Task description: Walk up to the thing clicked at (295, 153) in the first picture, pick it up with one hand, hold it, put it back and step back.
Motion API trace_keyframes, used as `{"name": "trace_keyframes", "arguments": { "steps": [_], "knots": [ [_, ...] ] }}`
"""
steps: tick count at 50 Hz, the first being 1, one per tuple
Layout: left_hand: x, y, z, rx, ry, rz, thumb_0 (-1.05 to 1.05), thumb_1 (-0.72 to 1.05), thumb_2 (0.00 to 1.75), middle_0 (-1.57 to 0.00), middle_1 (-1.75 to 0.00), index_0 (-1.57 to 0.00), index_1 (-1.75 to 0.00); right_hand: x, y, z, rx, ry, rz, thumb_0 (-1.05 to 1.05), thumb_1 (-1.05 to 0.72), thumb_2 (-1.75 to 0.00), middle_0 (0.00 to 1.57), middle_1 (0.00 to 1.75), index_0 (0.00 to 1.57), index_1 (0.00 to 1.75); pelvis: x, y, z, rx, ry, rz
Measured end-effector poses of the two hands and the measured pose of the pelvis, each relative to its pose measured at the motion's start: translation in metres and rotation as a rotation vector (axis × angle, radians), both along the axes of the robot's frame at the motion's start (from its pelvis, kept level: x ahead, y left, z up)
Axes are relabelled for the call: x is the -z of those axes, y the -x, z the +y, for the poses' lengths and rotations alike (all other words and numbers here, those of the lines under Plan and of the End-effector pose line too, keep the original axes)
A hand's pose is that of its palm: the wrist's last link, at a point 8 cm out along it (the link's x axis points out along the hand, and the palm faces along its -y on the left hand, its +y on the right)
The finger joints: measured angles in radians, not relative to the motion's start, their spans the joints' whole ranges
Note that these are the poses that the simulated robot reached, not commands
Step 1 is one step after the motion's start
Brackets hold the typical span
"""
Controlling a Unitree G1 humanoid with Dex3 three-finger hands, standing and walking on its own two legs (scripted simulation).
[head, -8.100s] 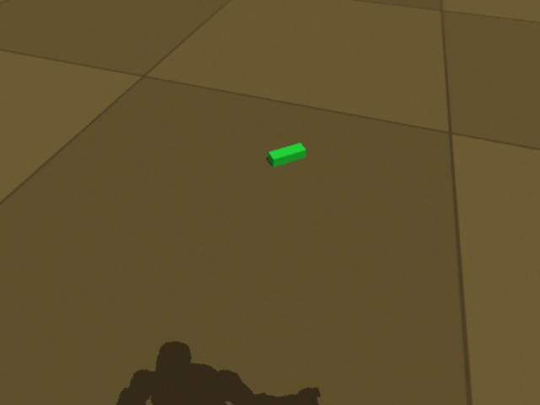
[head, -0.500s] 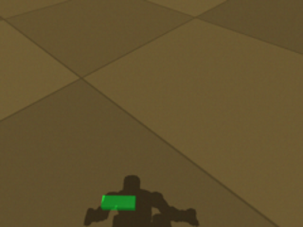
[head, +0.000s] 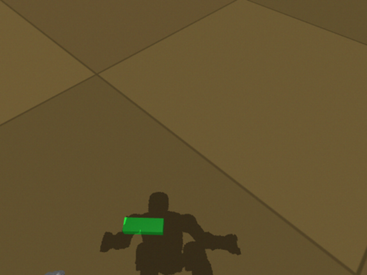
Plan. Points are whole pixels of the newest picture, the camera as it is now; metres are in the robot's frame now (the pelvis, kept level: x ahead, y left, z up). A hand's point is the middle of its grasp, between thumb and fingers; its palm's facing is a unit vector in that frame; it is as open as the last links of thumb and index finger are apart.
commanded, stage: walk up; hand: left
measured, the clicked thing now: (144, 226) +0.42 +0.21 -0.75
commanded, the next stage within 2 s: none
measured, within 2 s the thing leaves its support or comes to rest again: neither
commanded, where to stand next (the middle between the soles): +0.03 +0.03 m, yaw -1 degrees
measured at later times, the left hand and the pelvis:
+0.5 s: hand out of the picture +0.03 +0.30 -0.18, palm faces -0.10 -0.93 -0.36, open 7.3 cm; pelvis -0.10 +0.04 -0.01, yaw -3 degrees
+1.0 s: hand out of the picture -0.10 +0.27 -0.16, palm faces +0.02 -0.92 -0.38, open 7.3 cm; pelvis -0.24 +0.01 -0.03, yaw +2 degrees
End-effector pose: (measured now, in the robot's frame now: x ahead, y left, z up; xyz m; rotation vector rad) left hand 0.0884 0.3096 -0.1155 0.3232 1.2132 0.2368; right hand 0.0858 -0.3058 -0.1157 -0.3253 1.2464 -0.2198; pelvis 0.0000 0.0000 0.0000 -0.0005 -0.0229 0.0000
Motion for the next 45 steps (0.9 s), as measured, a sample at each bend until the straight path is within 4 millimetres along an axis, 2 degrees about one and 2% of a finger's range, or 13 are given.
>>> {"name": "trace_keyframes", "arguments": {
  "steps": [4, 7, 11, 15, 18, 23, 30, 34, 40, 45],
  "knots": [
    [0.005, 0.005, 0.009, 0.013, -0.010, -0.011, 0.00, 0.91, 0.90, -0.20, -0.30, -0.21, -0.30, 0.003, 0.009, -0.004, -0.001, 0.031, -0.002, 0.01, -0.90, -0.90, 0.20, 0.30, 0.21, 0.30, 0.008, 0.018, 0.007, -0.007, 0.006, -0.001],
    [0.012, 0.008, 0.019, 0.044, -0.013, -0.021, 0.00, 0.91, 0.90, -0.20, -0.30, -0.21, -0.30, 0.003, 0.024, -0.001, 0.004, 0.055, -0.003, 0.01, -0.90, -0.90, 0.20, 0.30, 0.21, 0.30, 0.014, 0.032, 0.018, 0.000, -0.001, 0.002],
    [0.029, 0.002, 0.037, 0.075, -0.012, -0.063, 0.01, 0.91, 0.90, -0.20, -0.30, -0.21, -0.30, 0.006, 0.060, 0.009, 0.004, 0.100, 0.010, 0.00, -0.90, -0.90, 0.20, 0.30, 0.20, 0.30, 0.029, 0.050, 0.036, -0.004, 0.010, 0.017],
    [0.032, 0.007, 0.041, 0.073, -0.008, -0.079, 0.01, 0.91, 0.90, -0.20, -0.30, -0.21, -0.30, 0.000, 0.103, 0.024, 0.012, 0.100, 0.086, 0.00, -0.90, -0.90, 0.20, 0.30, 0.21, 0.30, 0.024, 0.065, 0.039, 0.001, 0.016, 0.004],
    [0.029, 0.022, 0.038, 0.079, 0.011, -0.059, 0.00, 0.91, 0.90, -0.20, -0.30, -0.20, -0.30, -0.007, 0.122, 0.031, 0.026, 0.101, 0.104, 0.01, -0.90, -0.90, 0.21, 0.30, 0.21, 0.30, 0.016, 0.073, 0.040, 0.016, 0.024, 0.013],
    [0.025, 0.054, 0.032, 0.105, 0.013, -0.001, 0.00, 0.91, 0.90, -0.20, -0.30, -0.21, -0.30, -0.009, 0.136, 0.031, 0.041, 0.100, 0.046, 0.01, -0.90, -0.90, 0.21, 0.30, 0.21, 0.30, 0.012, 0.091, 0.038, 0.045, 0.026, 0.014],
    [0.020, 0.087, 0.016, 0.133, -0.021, -0.006, 0.01, 0.91, 0.90, -0.20, -0.30, -0.21, -0.30, 0.007, 0.150, 0.006, 0.032, 0.078, -0.047, 0.01, -0.90, -0.90, 0.21, 0.31, 0.21, 0.30, 0.023, 0.126, 0.019, 0.089, 0.003, 0.004],
    [0.007, 0.113, 0.000, 0.129, -0.029, -0.036, 0.01, 0.91, 0.90, -0.20, -0.30, -0.21, -0.30, 0.014, 0.158, -0.009, 0.042, 0.060, -0.074, 0.01, -0.90, -0.90, 0.21, 0.30, 0.21, 0.30, 0.022, 0.147, 0.007, 0.070, 0.009, -0.010],
    [-0.013, 0.144, -0.010, 0.099, -0.043, -0.088, 0.01, 0.91, 0.90, -0.20, -0.30, -0.21, -0.30, 0.008, 0.176, -0.014, -0.002, 0.052, -0.091, 0.01, -0.90, -0.90, 0.20, 0.30, 0.21, 0.30, 0.012, 0.174, 0.001, 0.053, -0.027, 0.002],
    [-0.013, 0.164, -0.008, 0.085, -0.048, -0.156, 0.01, 0.90, 0.90, -0.20, -0.30, -0.21, -0.30, 0.009, 0.201, -0.011, -0.060, 0.064, -0.059, 0.01, -0.90, -0.90, 0.20, 0.30, 0.21, 0.30, 0.015, 0.204, 0.000, 0.007, -0.018, 0.006]
  ]
}}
